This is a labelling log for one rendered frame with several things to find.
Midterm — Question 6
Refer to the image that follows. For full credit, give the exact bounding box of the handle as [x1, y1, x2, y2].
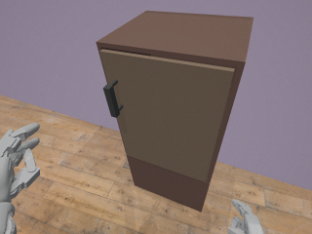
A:
[103, 79, 124, 118]

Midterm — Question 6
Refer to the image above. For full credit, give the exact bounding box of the right robot hand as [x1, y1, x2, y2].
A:
[228, 199, 265, 234]

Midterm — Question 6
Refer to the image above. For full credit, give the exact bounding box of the cupboard door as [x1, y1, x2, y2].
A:
[99, 49, 235, 182]

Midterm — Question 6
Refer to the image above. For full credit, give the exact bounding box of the left robot hand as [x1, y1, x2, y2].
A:
[0, 123, 40, 203]

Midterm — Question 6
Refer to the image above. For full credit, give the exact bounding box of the left robot forearm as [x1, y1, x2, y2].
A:
[0, 202, 18, 234]

